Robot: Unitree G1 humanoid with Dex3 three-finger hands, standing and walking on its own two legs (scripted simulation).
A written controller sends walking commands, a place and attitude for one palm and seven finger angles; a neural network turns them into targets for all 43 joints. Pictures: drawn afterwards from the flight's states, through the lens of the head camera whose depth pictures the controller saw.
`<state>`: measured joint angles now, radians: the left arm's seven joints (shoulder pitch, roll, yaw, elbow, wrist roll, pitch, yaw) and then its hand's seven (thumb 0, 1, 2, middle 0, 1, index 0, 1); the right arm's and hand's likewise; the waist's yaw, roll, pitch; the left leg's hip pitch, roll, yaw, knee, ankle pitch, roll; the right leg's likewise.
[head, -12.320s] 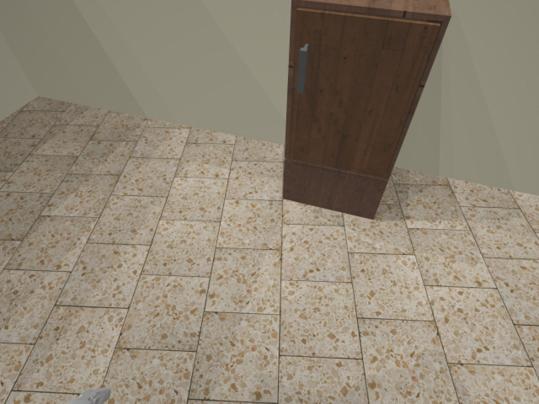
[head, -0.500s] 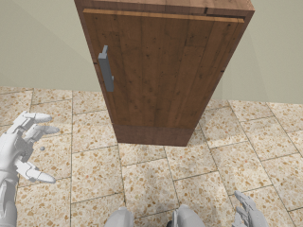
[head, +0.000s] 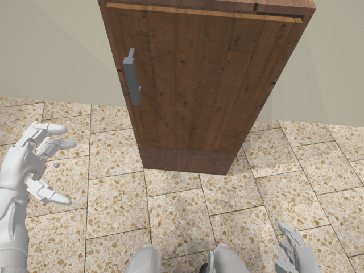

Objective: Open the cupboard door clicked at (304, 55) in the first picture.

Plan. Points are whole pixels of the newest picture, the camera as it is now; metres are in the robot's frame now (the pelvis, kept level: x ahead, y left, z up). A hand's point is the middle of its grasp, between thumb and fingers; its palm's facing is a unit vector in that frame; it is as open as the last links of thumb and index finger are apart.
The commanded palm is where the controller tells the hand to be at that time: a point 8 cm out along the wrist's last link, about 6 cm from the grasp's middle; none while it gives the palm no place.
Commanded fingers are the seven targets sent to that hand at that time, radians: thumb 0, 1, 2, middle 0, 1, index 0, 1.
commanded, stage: move the hooked fingers beside the handle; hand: left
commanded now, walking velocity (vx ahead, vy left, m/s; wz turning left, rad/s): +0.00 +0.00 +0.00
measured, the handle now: (134, 78) +0.58 +0.17 +0.04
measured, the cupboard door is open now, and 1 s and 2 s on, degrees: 0 0 0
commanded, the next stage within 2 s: none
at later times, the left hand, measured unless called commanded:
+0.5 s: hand (79, 128) +0.40 +0.26 +0.05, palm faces -0.05 -1.00 -0.01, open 14.0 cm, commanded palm +0.38 +0.30 +0.05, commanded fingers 0.00 -0.50 0.30 -0.30 -1.20 -0.30 -1.20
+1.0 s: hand (97, 103) +0.47 +0.24 +0.05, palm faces -0.04 -1.00 -0.02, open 14.0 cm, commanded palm +0.46 +0.28 +0.05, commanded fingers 0.00 -0.50 0.30 -0.30 -1.20 -0.30 -1.20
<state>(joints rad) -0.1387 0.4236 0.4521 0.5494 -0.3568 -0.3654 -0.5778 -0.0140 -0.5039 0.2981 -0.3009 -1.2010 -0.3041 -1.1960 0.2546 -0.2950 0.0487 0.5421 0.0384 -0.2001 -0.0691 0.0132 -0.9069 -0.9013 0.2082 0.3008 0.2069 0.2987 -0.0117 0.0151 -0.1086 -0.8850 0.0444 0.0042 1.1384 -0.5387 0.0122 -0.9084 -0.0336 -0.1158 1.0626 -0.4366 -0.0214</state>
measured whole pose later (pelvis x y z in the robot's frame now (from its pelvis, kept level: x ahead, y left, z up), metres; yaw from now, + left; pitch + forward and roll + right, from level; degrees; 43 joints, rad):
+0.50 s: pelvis +0.01 +0.01 +0.00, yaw -1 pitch +20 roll -2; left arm -0.42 0.46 0.44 0.76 -0.26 -0.36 -0.49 -0.01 -0.50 0.30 -0.30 -1.20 -0.30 -1.20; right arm 0.32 -0.29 0.04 0.59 0.03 -0.11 -0.05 0.01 -0.91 -0.90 0.21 0.30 0.21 0.30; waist -0.07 0.01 -0.11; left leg -0.93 0.04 0.03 1.12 -0.53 0.03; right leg -0.97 -0.03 -0.09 1.04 -0.42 0.00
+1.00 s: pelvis +0.00 +0.01 -0.01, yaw -2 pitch +23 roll -3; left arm -0.75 0.55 0.46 1.08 -0.16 -0.42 -0.44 -0.01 -0.50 0.30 -0.30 -1.20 -0.30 -1.20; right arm 0.33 -0.29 0.05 0.60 0.01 -0.01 -0.03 0.01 -0.91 -0.90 0.21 0.30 0.21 0.30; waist -0.12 0.01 -0.11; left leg -1.02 0.05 0.03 1.16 -0.54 0.03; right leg -1.05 -0.02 -0.09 1.08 -0.42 -0.01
